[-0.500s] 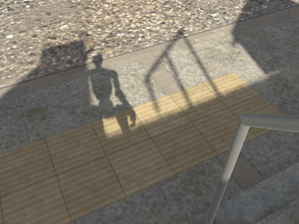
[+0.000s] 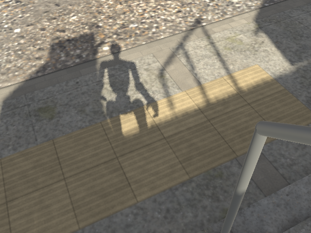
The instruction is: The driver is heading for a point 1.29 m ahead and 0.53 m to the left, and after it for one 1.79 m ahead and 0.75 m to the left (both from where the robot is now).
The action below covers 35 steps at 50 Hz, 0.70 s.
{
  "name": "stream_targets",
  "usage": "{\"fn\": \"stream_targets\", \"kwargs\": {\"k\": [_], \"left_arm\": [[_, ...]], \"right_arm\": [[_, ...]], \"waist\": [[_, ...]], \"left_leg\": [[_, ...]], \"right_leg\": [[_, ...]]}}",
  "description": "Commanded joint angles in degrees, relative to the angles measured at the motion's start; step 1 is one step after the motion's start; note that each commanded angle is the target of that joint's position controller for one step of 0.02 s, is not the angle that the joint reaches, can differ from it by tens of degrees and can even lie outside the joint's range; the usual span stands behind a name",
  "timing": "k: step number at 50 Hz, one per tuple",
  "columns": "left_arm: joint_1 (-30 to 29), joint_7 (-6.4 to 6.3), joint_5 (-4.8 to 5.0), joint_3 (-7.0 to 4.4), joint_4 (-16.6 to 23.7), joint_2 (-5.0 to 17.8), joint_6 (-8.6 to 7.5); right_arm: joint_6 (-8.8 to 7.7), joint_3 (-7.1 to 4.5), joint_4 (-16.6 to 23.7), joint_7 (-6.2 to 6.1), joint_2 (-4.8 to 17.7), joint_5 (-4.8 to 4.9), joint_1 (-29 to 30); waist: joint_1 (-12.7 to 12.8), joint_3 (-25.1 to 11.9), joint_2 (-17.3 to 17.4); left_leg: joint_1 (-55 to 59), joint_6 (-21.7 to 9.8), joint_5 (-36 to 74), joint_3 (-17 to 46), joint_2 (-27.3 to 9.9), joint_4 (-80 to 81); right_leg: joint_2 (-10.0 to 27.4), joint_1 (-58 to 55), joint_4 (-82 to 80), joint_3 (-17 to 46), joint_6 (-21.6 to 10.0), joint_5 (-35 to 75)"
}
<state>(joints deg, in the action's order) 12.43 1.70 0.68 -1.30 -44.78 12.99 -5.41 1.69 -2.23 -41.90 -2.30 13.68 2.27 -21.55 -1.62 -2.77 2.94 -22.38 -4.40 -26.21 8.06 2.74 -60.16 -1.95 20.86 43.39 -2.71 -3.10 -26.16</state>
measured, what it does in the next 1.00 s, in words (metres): goes down, turning left: left foot 0.20 m lower, then right foot 0.20 m lower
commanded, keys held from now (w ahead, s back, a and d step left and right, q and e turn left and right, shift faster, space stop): w+q+shift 0.82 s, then w+shift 0.18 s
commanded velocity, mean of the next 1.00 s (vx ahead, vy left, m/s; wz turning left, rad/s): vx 0.93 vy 0.00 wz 0.80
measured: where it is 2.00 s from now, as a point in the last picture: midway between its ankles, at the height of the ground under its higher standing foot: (67, 169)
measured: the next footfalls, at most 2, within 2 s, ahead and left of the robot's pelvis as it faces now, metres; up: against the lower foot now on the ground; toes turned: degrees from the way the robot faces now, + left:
left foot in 0.32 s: +0.18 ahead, +0.06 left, -0.20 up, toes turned +14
right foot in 0.72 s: +0.50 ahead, -0.08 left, -0.41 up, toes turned +44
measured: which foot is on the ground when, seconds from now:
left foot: up 0.00-0.30, down 0.32-0.70, up 0.72-1.00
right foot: down 0.00-0.30, up 0.32-0.70, down 0.72-1.00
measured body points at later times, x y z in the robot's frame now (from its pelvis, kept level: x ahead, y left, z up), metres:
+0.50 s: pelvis +0.21 +0.02 -0.23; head +0.24 +0.03 +0.22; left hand +0.35 +0.28 -0.30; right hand +0.28 -0.21 -0.37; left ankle +0.14 +0.05 -0.91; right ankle +0.39 -0.12 -0.81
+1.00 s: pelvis +0.52 +0.11 -0.47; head +0.51 +0.09 -0.02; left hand +0.26 +0.13 -0.60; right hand +0.81 +0.15 -0.54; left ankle +0.54 +0.40 -1.08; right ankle +0.47 -0.10 -1.12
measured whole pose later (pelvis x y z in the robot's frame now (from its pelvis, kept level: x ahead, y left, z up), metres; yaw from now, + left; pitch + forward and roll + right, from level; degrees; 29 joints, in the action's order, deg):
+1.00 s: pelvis +0.52 +0.11 -0.47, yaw +49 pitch -1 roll -4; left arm 40.0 -2.3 -0.5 -0.5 -57.6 8.4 -5.6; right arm -1.5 -1.7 -34.5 2.0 10.3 1.2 -7.6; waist 5.4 -2.8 4.8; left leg -54.3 -3.9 25.2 13.7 -0.4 -63.0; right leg -2.4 3.0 51.3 -6.3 -0.5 -47.3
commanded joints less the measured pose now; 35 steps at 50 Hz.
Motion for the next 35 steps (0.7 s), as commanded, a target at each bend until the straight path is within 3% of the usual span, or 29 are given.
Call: {"fn": "stream_targets", "kwargs": {"k": [1,3,5,6,7,8,10,12,13,14,15,16,17,18,19,20,21,22,23,24,25,26,27,29,30,32,33,34,35], "left_arm": [[11.03,0.90,-0.30,-2.51,-0.92,6.25,-0.48],[8.47,1.28,-0.90,-1.42,-1.28,4.30,-0.40],[0.71,-0.18,-0.87,0.33,1.30,1.59,-1.39],[0.08,-1.83,-1.19,0.96,1.48,1.50,-1.32],[1.91,-3.51,-1.29,0.96,0.39,2.56,-1.50],[3.58,-4.66,-0.75,1.35,-0.13,2.28,-1.08],[5.33,-5.37,-0.61,0.67,-0.24,5.50,-0.79],[5.80,-4.14,0.45,-0.83,0.25,8.12,-0.62],[3.41,-3.71,0.25,-1.43,1.31,8.74,0.80],[1.51,-4.14,0.48,-2.36,3.14,9.94,1.24],[-0.30,-5.09,1.42,-2.38,4.49,7.78,1.70],[-6.93,-5.49,-0.85,-2.64,4.73,6.46,1.97],[-8.40,-5.34,-2.56,0.01,12.62,-2.12,0.54],[-2.11,-4.46,-3.09,0.80,16.13,-0.90,-0.98],[-0.49,-3.59,-1.66,0.69,16.05,1.21,-1.85],[-3.14,-3.36,1.44,1.39,18.53,-1.71,-2.52],[-5.46,-4.20,2.68,0.21,17.72,2.08,-1.15],[-8.40,-4.71,1.03,0.16,18.34,2.71,1.35],[-7.53,-5.10,-2.17,-0.19,17.42,2.19,2.56],[-1.61,-4.51,-3.17,-0.79,14.95,2.46,2.15],[-0.42,-2.97,-1.51,-2.03,13.01,4.52,1.09],[-5.14,-2.18,-0.97,-2.13,13.97,5.77,-0.12],[-9.96,-1.53,-2.67,-1.47,15.92,3.54,-0.65],[-15.61,-0.64,-2.25,-1.83,19.12,-0.40,0.05],[-11.77,-0.38,-2.04,-2.67,19.17,0.79,0.56],[-4.16,0.10,-1.54,-3.85,17.15,4.49,-0.12],[1.85,0.83,-0.79,-5.11,14.62,6.82,-0.73],[16.09,0.97,0.38,-7.38,9.57,11.35,-1.04],[32.13,1.17,0.00,-8.26,3.49,11.65,-1.93]], "right_arm": [[-1.96,-0.47,8.34,-0.11,1.48,-0.10,6.16],[-1.59,-1.45,5.61,1.98,2.44,-2.17,-0.87],[-1.33,-2.40,4.34,3.74,4.15,-1.54,-1.25],[-1.22,-2.33,5.16,4.45,3.90,-1.50,1.75],[-1.42,-1.78,5.21,4.97,1.10,-1.58,3.64],[-1.39,-1.23,6.34,5.26,-0.76,-1.27,7.12],[-0.79,-1.80,7.25,5.04,0.40,-0.56,6.33],[-0.03,-3.79,3.72,4.72,4.49,-2.02,-0.47],[1.06,-4.01,6.01,4.02,5.04,-2.11,3.24],[0.54,-4.99,5.08,3.96,7.52,-2.28,-1.98],[0.37,-5.39,2.14,4.99,8.72,-2.28,-10.59],[-0.30,-4.12,-3.63,5.54,4.97,-2.02,-25.60],[-1.36,-3.19,-4.36,5.79,7.76,-3.23,-21.68],[-1.91,-2.62,-1.28,6.12,7.00,-1.98,-15.63],[-1.90,-2.96,-0.06,5.81,7.07,-1.40,-12.91],[-2.68,-4.39,0.33,4.84,13.45,-1.74,-7.53],[-3.71,-3.63,2.92,4.86,11.29,-1.43,-2.67],[-4.04,-1.03,5.80,2.63,5.10,-1.31,4.35],[-4.76,-1.18,6.19,1.06,5.06,-0.59,6.30],[-5.13,-1.83,5.03,0.35,7.11,-0.97,5.61],[-5.05,-1.80,0.94,-0.84,5.21,-0.51,-0.82],[-5.28,-1.13,0.42,-2.00,4.37,0.04,-1.52],[-4.66,-0.68,-0.99,-3.40,2.71,1.29,-2.90],[-3.92,-1.18,-2.27,-3.04,3.78,0.20,-1.93],[-3.72,-1.38,-1.77,-2.88,4.57,0.10,1.50],[-2.89,-1.33,1.27,-1.71,3.75,-0.12,5.21],[-2.33,-1.26,1.80,-1.43,3.62,-0.39,6.80],[-1.83,-0.83,2.99,-0.63,3.63,-0.79,13.10],[-2.66,-0.53,3.27,0.83,1.28,0.69,16.94]], "waist": [[4.46,3.51,-4.80],[-0.53,-1.32,-6.52],[-2.75,-0.18,-10.50],[-3.42,3.82,-5.40],[-2.27,4.70,-5.18],[0.09,5.65,-4.15],[0.57,5.79,-7.26],[-0.12,2.31,-11.93],[-0.44,2.04,-11.83],[-3.72,2.36,-12.55],[-8.07,2.86,-8.75],[-18.06,4.54,4.57],[-10.45,7.36,23.82],[-2.17,-3.08,14.53],[-0.55,-9.45,-1.64],[2.88,-10.19,-5.72],[4.54,-4.36,-13.25],[7.22,6.44,-16.63],[6.89,6.25,-14.99],[7.54,1.68,-10.25],[5.54,-0.84,-5.93],[3.51,2.13,-4.62],[1.55,3.55,-7.17],[-2.15,3.65,-1.40],[0.48,3.62,5.45],[2.97,2.44,11.61],[5.83,1.83,10.34],[13.13,0.22,9.63],[20.51,-3.04,2.33]], "left_leg": [[-35.89,-4.07,11.07,7.68,-4.99,-14.93],[-26.88,-4.94,22.67,4.57,-4.04,-14.27],[-20.33,-5.30,37.36,1.40,-3.42,-6.27],[-9.68,-2.49,53.81,-3.72,-0.85,7.76],[-3.47,0.96,60.62,-9.33,1.22,11.95],[0.06,3.18,60.49,-11.89,1.92,16.30],[3.67,4.08,55.57,-15.19,2.73,15.68],[-7.90,0.94,49.22,-13.38,0.41,4.15],[-4.75,-1.59,37.00,-18.00,1.57,18.24],[3.72,-3.30,33.24,-21.53,2.00,22.40],[13.31,-7.93,27.70,-13.29,-2.77,36.01],[31.55,-13.78,40.00,-5.87,-6.25,43.30],[39.38,-14.02,70.04,-0.52,-5.35,20.20],[40.04,-16.87,67.17,11.42,-5.80,17.67],[37.67,-19.79,52.45,18.69,-10.21,19.34],[29.80,-23.28,22.36,36.10,-20.05,26.59],[21.04,-21.06,8.51,39.36,-20.63,28.82],[1.35,-18.48,12.24,33.56,-15.32,28.88],[-10.38,-17.10,14.85,29.28,-10.21,27.88],[-13.51,-16.44,24.13,26.81,-7.64,23.60],[-3.94,-14.04,18.05,22.95,-4.38,15.51],[-0.68,-12.64,16.60,20.26,-2.16,11.75],[-8.49,-10.76,5.79,14.55,2.54,11.26],[-16.29,-10.10,0.67,15.38,4.88,12.61],[-15.61,-10.58,4.27,16.62,4.42,9.46],[-2.85,-9.90,12.27,20.94,4.21,0.39],[-0.82,-9.58,17.97,23.91,4.15,-5.95],[-3.14,-9.02,26.76,22.95,3.33,-17.76],[-15.23,-5.70,33.11,19.04,7.09,-36.50]], "right_leg": [[22.08,-15.84,-11.01,27.12,-9.03,10.85],[15.48,-6.54,-1.34,16.59,-2.80,19.94],[11.81,4.33,2.30,6.68,2.53,12.26],[7.14,17.40,3.05,-3.24,3.33,4.70],[6.82,21.45,5.02,-5.15,2.29,1.09],[7.73,22.67,6.88,-6.67,1.11,1.91],[11.21,21.33,13.30,-4.82,-0.03,7.48],[17.84,5.59,27.09,2.05,1.68,24.11],[15.55,4.10,29.54,-2.43,2.70,35.86],[16.14,4.07,40.61,-4.07,3.15,52.38],[15.94,8.57,58.28,-1.26,4.25,60.31],[9.13,28.36,91.14,-4.92,3.96,16.16],[1.09,54.92,105.25,-3.54,4.05,-20.23],[4.48,56.56,91.60,5.73,2.94,-15.14],[5.88,54.65,84.39,8.36,3.23,-13.47],[7.86,59.17,71.81,14.33,4.04,-6.87],[9.80,60.16,57.75,15.94,5.27,3.29],[8.01,50.73,41.12,14.26,8.78,15.39],[7.23,34.52,30.28,12.61,9.65,21.09],[5.53,22.55,33.98,10.57,9.69,33.54],[6.02,26.40,25.60,14.35,7.99,47.31],[4.74,27.75,15.41,14.04,7.13,52.33],[2.96,15.90,-0.07,12.28,7.10,64.27],[-1.77,-1.25,-4.90,8.43,7.23,62.27],[-1.13,-2.51,-2.35,9.75,6.50,57.34],[1.85,-1.00,-4.36,14.82,3.91,49.43],[2.64,-4.28,-3.62,14.77,4.13,44.57],[7.27,-16.33,-8.59,16.20,5.13,45.76],[8.93,-37.34,-13.43,14.44,5.03,52.41]]}}
Velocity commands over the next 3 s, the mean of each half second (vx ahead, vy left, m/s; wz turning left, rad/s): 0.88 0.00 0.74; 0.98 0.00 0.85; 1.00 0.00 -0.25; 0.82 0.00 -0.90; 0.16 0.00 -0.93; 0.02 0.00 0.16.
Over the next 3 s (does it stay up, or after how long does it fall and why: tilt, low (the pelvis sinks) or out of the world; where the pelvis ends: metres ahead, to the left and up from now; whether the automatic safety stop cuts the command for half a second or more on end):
stays up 1.33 0.76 -0.60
